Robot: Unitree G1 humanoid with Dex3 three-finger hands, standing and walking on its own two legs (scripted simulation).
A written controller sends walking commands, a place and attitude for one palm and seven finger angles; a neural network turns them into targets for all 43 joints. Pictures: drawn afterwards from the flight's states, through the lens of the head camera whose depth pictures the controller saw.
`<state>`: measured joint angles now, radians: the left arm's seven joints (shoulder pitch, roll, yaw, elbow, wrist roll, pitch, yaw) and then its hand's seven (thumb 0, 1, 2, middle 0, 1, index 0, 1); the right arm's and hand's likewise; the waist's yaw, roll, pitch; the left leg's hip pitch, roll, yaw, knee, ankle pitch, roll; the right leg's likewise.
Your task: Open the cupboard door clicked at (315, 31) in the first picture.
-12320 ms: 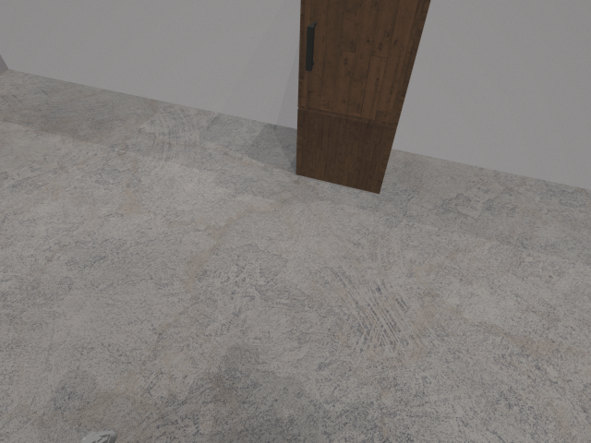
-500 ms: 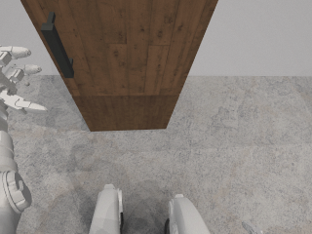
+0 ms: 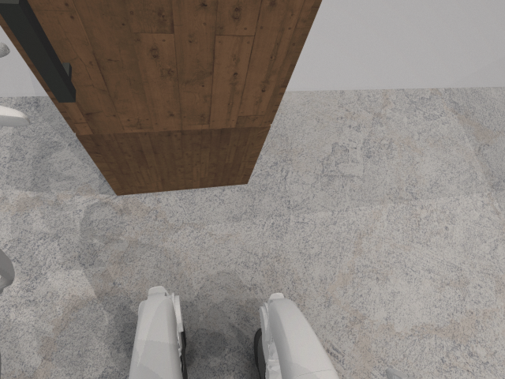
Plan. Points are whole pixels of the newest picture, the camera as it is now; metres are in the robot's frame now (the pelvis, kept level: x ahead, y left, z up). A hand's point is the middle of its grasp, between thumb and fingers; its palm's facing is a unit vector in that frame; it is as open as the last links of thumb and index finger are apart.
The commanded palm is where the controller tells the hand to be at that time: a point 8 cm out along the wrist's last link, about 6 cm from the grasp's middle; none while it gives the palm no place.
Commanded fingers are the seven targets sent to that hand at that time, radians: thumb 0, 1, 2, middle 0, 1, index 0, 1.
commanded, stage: move the hooked fingers beside the handle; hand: left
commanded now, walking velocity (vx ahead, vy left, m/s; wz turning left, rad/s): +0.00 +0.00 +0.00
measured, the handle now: (44, 42) +0.56 +0.26 +0.08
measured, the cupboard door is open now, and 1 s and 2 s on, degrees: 0 0 0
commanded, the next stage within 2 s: slide the fingers in behind the handle in 0.72 s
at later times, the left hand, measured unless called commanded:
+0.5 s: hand out of the picture +0.50 +0.31 +0.08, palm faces +0.12 -0.99 -0.02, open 14.0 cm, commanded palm +0.49 +0.34 +0.08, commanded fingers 0.00 -0.50 0.30 -0.30 -1.20 -0.30 -1.20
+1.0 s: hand (0, 76) +0.50 +0.30 +0.08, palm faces +0.11 -0.99 -0.02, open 14.0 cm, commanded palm +0.49 +0.33 +0.08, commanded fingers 0.00 -0.50 0.30 -0.30 -1.20 -0.30 -1.20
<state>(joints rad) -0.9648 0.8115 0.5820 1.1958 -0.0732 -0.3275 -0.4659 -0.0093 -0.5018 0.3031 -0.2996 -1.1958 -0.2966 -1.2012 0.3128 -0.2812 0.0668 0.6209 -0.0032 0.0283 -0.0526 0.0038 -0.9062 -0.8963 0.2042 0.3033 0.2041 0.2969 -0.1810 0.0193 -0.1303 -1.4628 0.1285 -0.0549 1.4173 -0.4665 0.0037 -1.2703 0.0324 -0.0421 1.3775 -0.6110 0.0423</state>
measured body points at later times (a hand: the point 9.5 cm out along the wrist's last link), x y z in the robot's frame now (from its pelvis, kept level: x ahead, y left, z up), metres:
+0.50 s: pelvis +0.01 +0.00 +0.01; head +0.17 +0.05 +0.43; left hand +0.49 +0.36 +0.08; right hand +0.06 -0.27 -0.09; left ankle +0.08 +0.12 -0.58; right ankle +0.02 -0.15 -0.58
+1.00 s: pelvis +0.01 -0.01 +0.00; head +0.17 +0.05 +0.42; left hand +0.49 +0.36 +0.08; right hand +0.06 -0.28 -0.10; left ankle +0.08 +0.12 -0.58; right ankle +0.02 -0.15 -0.58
